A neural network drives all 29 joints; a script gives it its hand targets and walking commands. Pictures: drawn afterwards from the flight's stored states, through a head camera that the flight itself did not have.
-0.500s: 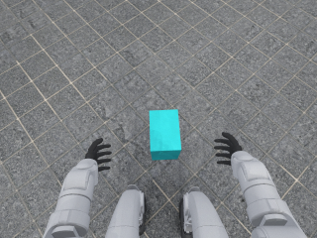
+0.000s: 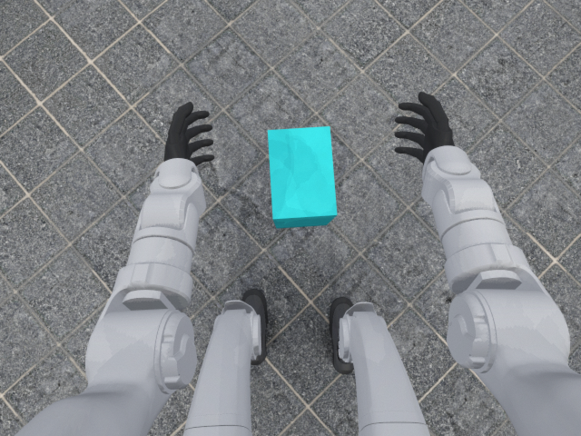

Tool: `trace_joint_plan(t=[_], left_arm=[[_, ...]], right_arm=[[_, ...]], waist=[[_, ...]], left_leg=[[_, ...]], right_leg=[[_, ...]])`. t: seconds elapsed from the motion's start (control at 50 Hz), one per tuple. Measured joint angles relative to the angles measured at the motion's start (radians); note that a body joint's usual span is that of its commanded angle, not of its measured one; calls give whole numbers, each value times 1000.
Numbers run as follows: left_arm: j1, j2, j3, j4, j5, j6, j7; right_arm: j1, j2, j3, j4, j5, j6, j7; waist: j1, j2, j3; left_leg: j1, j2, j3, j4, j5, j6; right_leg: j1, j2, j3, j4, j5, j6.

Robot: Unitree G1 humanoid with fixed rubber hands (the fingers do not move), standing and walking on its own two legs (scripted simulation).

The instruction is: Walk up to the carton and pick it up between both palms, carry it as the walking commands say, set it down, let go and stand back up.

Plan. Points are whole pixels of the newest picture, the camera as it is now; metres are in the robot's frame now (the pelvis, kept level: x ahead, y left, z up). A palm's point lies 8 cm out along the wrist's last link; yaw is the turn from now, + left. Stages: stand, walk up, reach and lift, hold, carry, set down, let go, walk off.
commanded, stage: reach and lift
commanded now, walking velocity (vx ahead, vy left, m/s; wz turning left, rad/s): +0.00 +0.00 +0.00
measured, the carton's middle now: (300, 183) +0.52 -0.01 -0.55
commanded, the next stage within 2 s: none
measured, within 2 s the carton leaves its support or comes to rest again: neither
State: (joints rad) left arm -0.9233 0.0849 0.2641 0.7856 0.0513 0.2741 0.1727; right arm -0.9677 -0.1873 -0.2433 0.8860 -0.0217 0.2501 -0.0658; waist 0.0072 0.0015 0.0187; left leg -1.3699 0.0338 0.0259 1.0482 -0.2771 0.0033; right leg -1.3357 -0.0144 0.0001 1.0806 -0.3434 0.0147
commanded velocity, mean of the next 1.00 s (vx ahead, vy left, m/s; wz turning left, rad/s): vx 0.00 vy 0.00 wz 0.00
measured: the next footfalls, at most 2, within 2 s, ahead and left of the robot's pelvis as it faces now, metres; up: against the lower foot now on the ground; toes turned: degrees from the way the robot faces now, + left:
none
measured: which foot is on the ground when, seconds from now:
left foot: down 0.00-1.00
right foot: down 0.00-1.00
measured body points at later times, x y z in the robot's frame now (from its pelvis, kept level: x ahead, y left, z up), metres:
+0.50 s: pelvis +0.02 -0.01 -0.01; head +0.35 -0.01 +0.30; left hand +0.53 +0.17 -0.15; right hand +0.55 -0.17 -0.15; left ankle +0.09 +0.12 -0.63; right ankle +0.07 -0.13 -0.63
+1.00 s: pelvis -0.01 -0.01 -0.16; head +0.34 -0.01 +0.13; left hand +0.53 +0.17 -0.30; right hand +0.55 -0.17 -0.30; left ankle +0.09 +0.12 -0.63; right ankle +0.07 -0.13 -0.63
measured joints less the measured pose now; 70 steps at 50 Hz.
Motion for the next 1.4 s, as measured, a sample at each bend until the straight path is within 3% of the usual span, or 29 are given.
trace_joint_plan(t=[0.28,0.48,0.66,0.96,1.4], left_arm=[[-240,33,103,94,59,-140,-31],[-170,25,155,4,91,-180,-87],[-222,41,177,84,90,-187,-92],[-293,96,54,77,-51,-150,-22],[-542,190,-65,307,-193,-195,-8]], right_arm=[[-240,-5,-82,62,-64,-127,-8],[-168,55,-110,-57,-114,-155,-9],[-215,53,-113,7,-121,-149,-24],[-298,-25,-12,27,-4,-115,-66],[-535,-138,136,239,161,-152,-67]], waist=[[14,-11,-20],[13,-13,-37],[10,-17,-90],[15,-8,-21],[16,0,237]], left_leg=[[-152,10,7,-2,0,-7],[-199,2,-26,-33,8,-29],[-369,-1,-33,157,-62,-34],[-664,-12,-45,598,-190,-33],[-852,-22,-52,934,-222,-37]], right_leg=[[-164,11,9,7,0,-7],[-210,20,2,-24,8,-17],[-384,25,10,169,-60,-14],[-667,22,12,607,-196,-6],[-851,26,19,953,-242,1]])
